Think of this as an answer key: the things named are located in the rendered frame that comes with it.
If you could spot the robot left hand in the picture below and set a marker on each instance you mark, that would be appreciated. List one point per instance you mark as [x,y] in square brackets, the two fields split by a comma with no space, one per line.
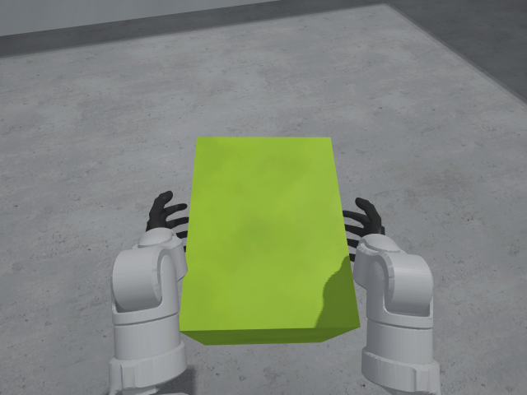
[158,215]

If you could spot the robot right hand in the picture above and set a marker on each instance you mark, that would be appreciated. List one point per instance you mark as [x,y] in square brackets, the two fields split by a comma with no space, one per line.
[371,222]

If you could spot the robot right forearm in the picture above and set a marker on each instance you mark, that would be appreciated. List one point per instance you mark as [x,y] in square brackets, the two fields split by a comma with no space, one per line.
[398,355]

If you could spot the robot left forearm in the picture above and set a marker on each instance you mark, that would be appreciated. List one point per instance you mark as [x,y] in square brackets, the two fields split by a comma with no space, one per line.
[148,352]

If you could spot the carton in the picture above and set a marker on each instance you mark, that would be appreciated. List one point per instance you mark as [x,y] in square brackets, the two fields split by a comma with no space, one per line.
[266,250]

